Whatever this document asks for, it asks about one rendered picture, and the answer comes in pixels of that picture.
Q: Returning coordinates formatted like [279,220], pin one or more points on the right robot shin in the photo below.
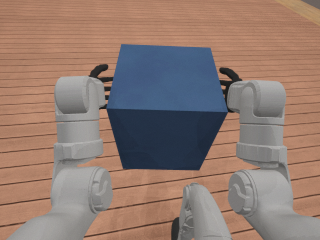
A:
[186,225]

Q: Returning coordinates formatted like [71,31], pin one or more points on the robot left hand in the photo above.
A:
[94,74]

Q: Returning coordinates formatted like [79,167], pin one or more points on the left robot forearm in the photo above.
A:
[77,100]

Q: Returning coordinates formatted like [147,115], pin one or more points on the robot right upper arm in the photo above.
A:
[264,198]

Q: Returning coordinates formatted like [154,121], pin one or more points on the carton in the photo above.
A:
[165,106]

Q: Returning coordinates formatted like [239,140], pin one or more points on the robot left upper arm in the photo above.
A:
[78,195]

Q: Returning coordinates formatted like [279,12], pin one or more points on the right robot forearm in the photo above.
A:
[261,108]

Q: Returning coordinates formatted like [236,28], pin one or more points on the right robot thigh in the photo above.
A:
[208,221]

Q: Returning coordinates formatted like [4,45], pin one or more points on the robot right hand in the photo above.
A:
[234,77]

